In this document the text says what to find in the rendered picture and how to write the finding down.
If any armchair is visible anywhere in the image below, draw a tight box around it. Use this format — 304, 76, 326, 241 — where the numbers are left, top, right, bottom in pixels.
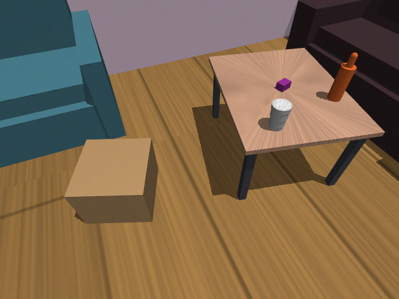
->
0, 0, 126, 168

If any sofa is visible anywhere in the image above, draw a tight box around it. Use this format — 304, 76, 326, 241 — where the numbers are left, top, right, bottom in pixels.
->
286, 0, 399, 162

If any coffee table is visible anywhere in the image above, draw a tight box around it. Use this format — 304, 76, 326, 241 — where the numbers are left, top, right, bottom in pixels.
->
209, 48, 385, 200

